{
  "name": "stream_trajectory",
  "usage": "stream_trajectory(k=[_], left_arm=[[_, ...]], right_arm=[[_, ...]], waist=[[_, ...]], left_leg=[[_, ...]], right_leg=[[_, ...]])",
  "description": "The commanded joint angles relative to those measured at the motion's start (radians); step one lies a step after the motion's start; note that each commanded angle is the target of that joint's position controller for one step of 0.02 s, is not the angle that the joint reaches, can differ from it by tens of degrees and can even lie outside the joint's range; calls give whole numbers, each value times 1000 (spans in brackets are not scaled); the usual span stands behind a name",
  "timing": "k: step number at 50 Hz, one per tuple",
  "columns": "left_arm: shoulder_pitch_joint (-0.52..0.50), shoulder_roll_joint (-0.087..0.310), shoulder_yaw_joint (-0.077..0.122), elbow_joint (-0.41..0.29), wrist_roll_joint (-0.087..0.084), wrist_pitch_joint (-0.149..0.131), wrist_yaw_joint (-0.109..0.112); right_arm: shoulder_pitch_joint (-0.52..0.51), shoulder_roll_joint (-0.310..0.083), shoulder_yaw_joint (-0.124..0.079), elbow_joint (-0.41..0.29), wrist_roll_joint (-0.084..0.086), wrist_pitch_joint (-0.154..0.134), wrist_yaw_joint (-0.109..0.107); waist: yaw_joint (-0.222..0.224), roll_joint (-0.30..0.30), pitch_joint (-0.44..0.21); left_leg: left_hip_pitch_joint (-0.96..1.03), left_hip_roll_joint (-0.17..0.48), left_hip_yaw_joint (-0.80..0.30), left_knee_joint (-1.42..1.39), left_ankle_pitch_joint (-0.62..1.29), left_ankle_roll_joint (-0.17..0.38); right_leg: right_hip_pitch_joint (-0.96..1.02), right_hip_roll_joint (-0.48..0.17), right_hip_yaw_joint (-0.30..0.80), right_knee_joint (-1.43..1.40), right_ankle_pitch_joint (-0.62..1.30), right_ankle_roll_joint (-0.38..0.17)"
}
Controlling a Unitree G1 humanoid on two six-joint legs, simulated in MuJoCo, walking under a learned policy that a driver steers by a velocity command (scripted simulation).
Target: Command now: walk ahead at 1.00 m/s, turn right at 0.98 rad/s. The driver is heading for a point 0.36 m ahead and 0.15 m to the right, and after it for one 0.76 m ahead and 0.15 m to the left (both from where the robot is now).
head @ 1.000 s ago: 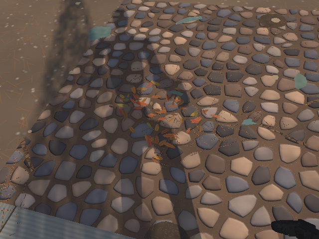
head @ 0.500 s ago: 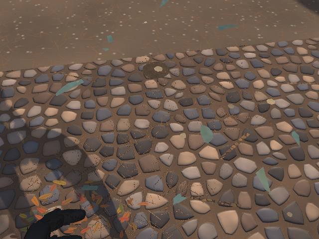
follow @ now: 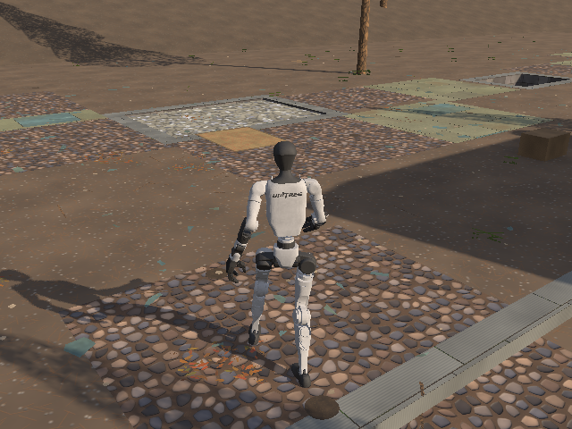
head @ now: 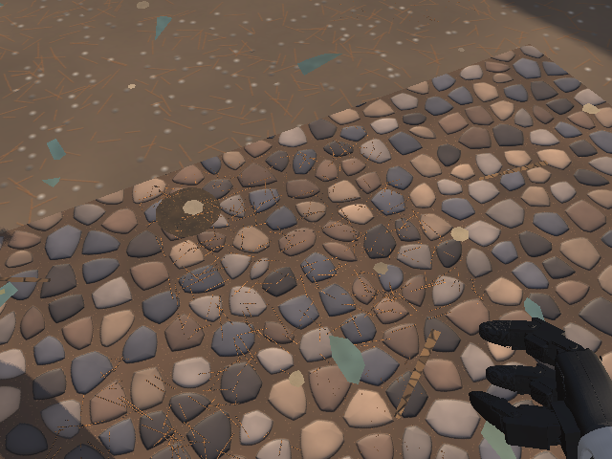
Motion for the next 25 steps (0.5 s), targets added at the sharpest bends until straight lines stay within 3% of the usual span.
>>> stream_trajectory(k=[1,2,3,4,5,6,7,8,10,13,14,15,18,20,21,22,23,24,25], left_arm=[[-127,216,54,-78,4,-18,-4],[-178,86,19,-122,11,-30,-2],[-76,-20,-18,-194,-41,-26,2],[-105,49,-22,-168,-11,-3,14],[-174,83,-14,-162,14,12,5],[-213,80,-13,-166,25,23,-12],[-263,65,-16,-188,37,32,-30],[-271,40,-24,-206,39,46,-46],[-320,11,-40,-245,38,67,-60],[-389,22,-50,-285,35,77,-64],[-425,15,-59,-312,37,74,-66],[-454,22,-63,-318,37,70,-68],[-560,17,-80,-328,36,49,-81],[-576,26,-83,-317,41,40,-72],[-522,38,-78,-298,49,35,-60],[-380,71,-61,-256,54,30,-45],[-166,109,-41,-188,56,23,-26],[-21,196,-11,-139,79,21,-2],[-45,267,3,-150,96,8,12]], right_arm=[[427,-226,-103,55,-1,-15,-39],[657,-306,-132,94,-32,-18,-58],[555,-369,-137,81,-63,-18,-47],[402,-283,-137,57,-53,-8,-36],[337,-188,-113,50,-40,-2,-32],[338,-146,-102,78,-37,-1,-27],[375,-136,-96,119,-32,-6,-27],[404,-124,-92,155,-27,-16,-25],[442,-97,-85,204,-8,-37,-10],[422,-111,-85,233,-6,-55,-6],[449,-122,-81,243,-12,-66,-5],[469,-124,-79,261,-15,-70,-4],[559,-180,-84,307,-7,-59,-6],[613,-231,-85,343,4,-43,-11],[620,-267,-88,358,5,-35,-16],[608,-302,-91,366,3,-27,-23],[571,-315,-92,361,13,-20,-26],[563,-248,-79,329,13,-23,-17],[658,-70,-50,275,30,-26,2]], waist=[[-317,-16,-231],[-395,122,-356],[-244,455,-443],[-217,316,-302],[-218,183,-182],[-208,96,-105],[-203,86,-65],[-186,112,-34],[-166,104,0],[-134,75,29],[-132,91,60],[-132,61,97],[-166,17,158],[-160,50,126],[-118,94,70],[-37,134,-25],[76,144,-129],[108,93,-250],[-42,-140,-387]], left_leg=[[761,-62,77,3,-118,33],[988,158,-149,-10,-479,51],[1060,411,-749,-291,-711,126],[918,379,-784,-340,-919,168],[790,325,-579,-314,-818,161],[677,279,-418,-306,-623,147],[606,242,-290,-313,-486,132],[560,230,-207,-325,-407,122],[541,224,-89,-354,-247,108],[492,180,132,-409,-47,82],[452,187,143,-428,20,97],[449,169,184,-461,75,102],[469,160,249,-561,253,128],[579,163,264,-480,732,150],[633,176,256,-362,980,158],[640,193,240,-162,1104,158],[553,172,231,100,1029,155],[314,105,212,441,571,153],[-19,-38,125,806,-473,144]], right_leg=[[-349,-93,84,434,832,-4],[-531,-34,8,793,368,1],[-770,19,-99,1028,-39,31],[-885,-78,-147,1089,73,18],[-890,-132,-179,1045,143,21],[-862,-166,-189,998,172,27],[-844,-197,-180,968,171,30],[-842,-218,-180,957,172,35],[-892,-243,-185,951,209,38],[-884,-239,-216,877,350,44],[-866,-244,-198,792,392,44],[-851,-221,-209,696,419,38],[-701,-155,-330,403,429,-2],[-571,-94,-420,308,361,-25],[-480,-66,-429,291,302,-35],[-315,-51,-392,274,233,-47],[-59,-68,-339,164,268,-61],[237,-238,-154,177,95,-64],[465,-573,301,119,-62,-83]])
